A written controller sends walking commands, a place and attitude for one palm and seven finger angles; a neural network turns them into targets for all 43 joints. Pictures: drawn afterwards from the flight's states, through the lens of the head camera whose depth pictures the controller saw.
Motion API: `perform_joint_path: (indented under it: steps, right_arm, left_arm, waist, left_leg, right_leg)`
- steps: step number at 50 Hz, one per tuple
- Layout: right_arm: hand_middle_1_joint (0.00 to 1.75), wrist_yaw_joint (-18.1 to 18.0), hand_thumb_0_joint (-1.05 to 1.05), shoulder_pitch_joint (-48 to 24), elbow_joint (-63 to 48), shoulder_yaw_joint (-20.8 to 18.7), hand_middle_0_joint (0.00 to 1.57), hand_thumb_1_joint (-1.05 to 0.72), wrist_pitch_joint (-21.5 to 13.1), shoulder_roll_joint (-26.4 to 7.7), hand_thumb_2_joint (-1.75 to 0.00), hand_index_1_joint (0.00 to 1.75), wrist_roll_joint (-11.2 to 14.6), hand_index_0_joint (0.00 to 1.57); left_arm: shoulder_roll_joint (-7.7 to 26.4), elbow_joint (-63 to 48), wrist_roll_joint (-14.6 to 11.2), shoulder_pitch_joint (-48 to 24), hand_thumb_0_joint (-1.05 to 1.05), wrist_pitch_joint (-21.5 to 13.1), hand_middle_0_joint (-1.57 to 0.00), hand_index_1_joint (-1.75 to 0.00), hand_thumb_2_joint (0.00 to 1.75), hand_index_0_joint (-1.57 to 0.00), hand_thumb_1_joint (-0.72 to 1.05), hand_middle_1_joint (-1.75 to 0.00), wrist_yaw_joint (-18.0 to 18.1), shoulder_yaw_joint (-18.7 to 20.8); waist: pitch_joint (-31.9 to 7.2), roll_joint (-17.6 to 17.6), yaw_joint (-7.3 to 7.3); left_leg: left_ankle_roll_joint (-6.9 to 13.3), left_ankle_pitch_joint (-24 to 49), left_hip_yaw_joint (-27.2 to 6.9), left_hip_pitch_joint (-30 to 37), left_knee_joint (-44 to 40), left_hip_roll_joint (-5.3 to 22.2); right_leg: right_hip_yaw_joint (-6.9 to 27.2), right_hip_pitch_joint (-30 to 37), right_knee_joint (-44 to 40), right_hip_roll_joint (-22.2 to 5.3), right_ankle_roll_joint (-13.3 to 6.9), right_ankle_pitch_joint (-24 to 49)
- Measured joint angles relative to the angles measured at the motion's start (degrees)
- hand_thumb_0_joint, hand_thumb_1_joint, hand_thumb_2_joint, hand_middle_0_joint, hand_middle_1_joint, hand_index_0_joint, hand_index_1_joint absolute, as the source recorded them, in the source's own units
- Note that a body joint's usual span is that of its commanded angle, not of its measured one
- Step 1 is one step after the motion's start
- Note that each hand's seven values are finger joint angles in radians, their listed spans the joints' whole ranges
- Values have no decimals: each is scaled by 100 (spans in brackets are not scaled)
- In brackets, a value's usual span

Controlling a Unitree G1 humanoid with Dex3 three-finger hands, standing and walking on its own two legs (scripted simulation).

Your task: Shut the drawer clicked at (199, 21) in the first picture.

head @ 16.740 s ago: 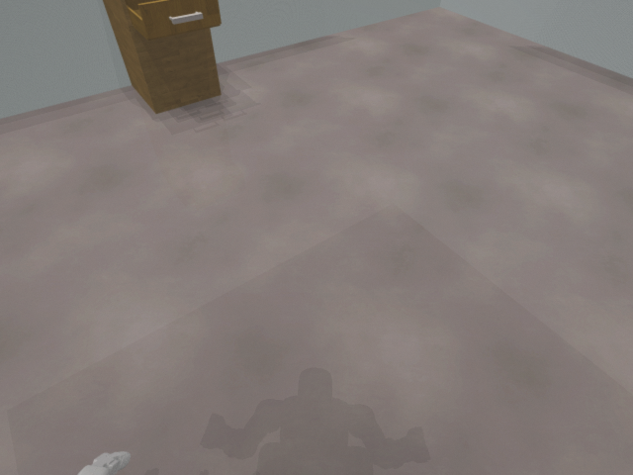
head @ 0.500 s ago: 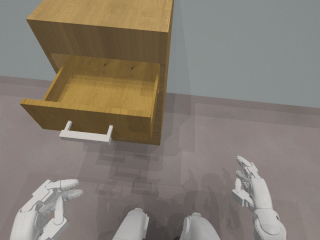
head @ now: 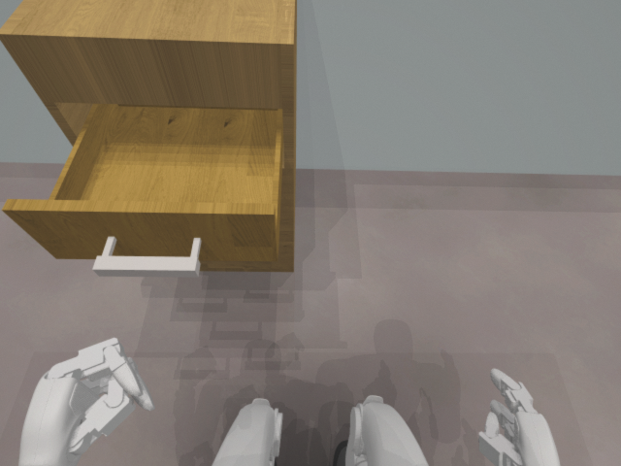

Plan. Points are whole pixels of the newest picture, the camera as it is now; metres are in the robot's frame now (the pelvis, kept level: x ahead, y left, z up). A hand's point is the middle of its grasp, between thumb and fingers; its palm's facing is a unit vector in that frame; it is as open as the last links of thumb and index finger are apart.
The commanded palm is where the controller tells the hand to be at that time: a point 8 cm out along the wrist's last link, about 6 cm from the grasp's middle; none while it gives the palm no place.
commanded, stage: raise the hand and make a fist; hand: left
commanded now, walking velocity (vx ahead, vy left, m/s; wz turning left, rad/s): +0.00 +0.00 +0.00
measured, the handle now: (151, 254) +0.42 +0.27 -0.07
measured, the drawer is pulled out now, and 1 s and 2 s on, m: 0.23 0.23 0.23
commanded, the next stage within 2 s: bring the fist close to the handle in 0.80 s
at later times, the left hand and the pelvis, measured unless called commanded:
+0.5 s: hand (127, 375) +0.22 +0.21 +0.03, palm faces +0.04 -1.00 -0.05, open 3.2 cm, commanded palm +0.19 +0.27 +0.04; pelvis +0.01 +0.02 +0.00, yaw +0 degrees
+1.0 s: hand (135, 378) +0.22 +0.21 +0.02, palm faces +0.03 -1.00 -0.08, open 3.2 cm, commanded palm +0.19 +0.27 +0.03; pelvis +0.02 +0.00 -0.01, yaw +0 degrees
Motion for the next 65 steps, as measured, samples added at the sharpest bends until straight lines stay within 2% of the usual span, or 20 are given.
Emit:
perform_joint_path:
  steps: [2, 5, 11, 17, 21, 26, 35, 43, 51, 59, 65]
  right_arm:
    - [30, -30, 1, -73, -87, 50, 20, -91, -89, -22, -90, 30, -8, 20]
    - [30, -28, 1, -189, -203, 109, 20, -91, -124, 47, -90, 30, -47, 20]
    - [30, 113, 1, -324, -369, 242, 20, -90, 145, 328, -90, 30, -87, 20]
    - [30, 178, 1, -289, -535, 410, 20, -90, 290, 361, -90, 30, -101, 20]
    - [30, 175, 1, -256, -568, 415, 20, -90, 241, 306, -90, 30, -156, 20]
    - [30, 201, 1, -257, -489, 338, 20, -90, 295, 266, -90, 30, -181, 20]
    - [30, 180, 1, -235, -496, 237, 20, -90, 512, 286, -90, 30, -90, 20]
    - [30, 150, 1, -243, -413, 207, 20, -90, 460, 256, -90, 30, -95, 20]
    - [30, 92, 1, -326, -357, 239, 20, -90, 401, 231, -90, 30, -66, 20]
    - [30, 107, 1, -378, -226, 226, 20, -90, 315, 166, -90, 30, -93, 20]
    - [30, 125, 1, -404, -116, 247, 20, -90, 305, 121, -90, 30, -88, 20]
  left_arm:
    - [19, 72, 24, -161, 1, 42, -117, -135, 90, -117, 90, -135, -146, -156]
    - [46, -39, 78, -379, 1, 157, -123, -141, 90, -123, 90, -141, -118, -242]
    - [26, -403, 95, -443, 1, 435, -133, -152, 90, -133, 90, -152, 249, -62]
    - [26, -355, 218, -183, 1, 712, -138, -157, 90, -138, 90, -158, 211, -214]
    - [7, -438, 267, -116, 1, 563, -139, -159, 90, -139, 90, -159, 232, -336]
    - [-7, -663, 261, -181, 1, 327, -140, -159, 90, -140, 90, -160, 278, -299]
    - [58, -752, 181, 57, 1, 668, -140, -160, 90, -140, 90, -160, 181, -196]
    - [83, -650, 36, 126, 1, 257, -140, -160, 90, -140, 90, -160, 197, 44]
    - [137, -234, -27, -157, 1, 284, -140, -160, 90, -140, 90, -160, -117, 101]
    - [209, 297, -147, -744, 1, 92, -140, -160, 90, -140, 90, -160, -233, 365]
    - [299, 614, -196, -1168, 1, 147, -140, -160, 90, -140, 90, -160, -455, 455]
  waist:
    - [11, -35, 7]
    - [21, -85, 17]
    - [-33, -66, 42]
    - [-84, 7, 99]
    - [-56, -25, 140]
    - [-34, -46, 158]
    - [-32, -8, 83]
    - [-96, -16, 92]
    - [-128, -32, 60]
    - [-130, -64, 35]
    - [-109, -62, 14]
  left_leg:
    - [28, -25, 16, -96, 96, -12]
    - [57, -67, 36, -153, 187, -9]
    - [103, -76, 49, 3, 83, -12]
    - [159, -73, 45, 82, -26, -54]
    - [169, -131, 41, -20, 72, -67]
    - [154, -226, 31, -160, 234, -57]
    - [117, -243, 38, -132, 170, -12]
    - [40, -267, -33, -190, 221, 16]
    - [-27, -294, -69, -297, 324, 51]
    - [-74, -367, -99, -627, 615, 74]
    - [-65, -400, -79, -887, 811, 81]
  right_leg:
    - [14, -93, 82, -12, 20, -6]
    - [32, -147, 150, -10, 47, -23]
    - [51, 31, 4, -5, 107, -10]
    - [53, 141, -128, -39, 168, -11]
    - [48, 44, -34, -53, 179, -69]
    - [36, -99, 122, -46, 168, -158]
    - [46, -104, 88, 2, 131, -173]
    - [-24, -165, 156, 27, 49, -217]
    - [-62, -290, 283, 57, -22, -253]
    - [-101, -630, 571, 69, -78, -315]
    - [-89, -901, 759, 69, -78, -329]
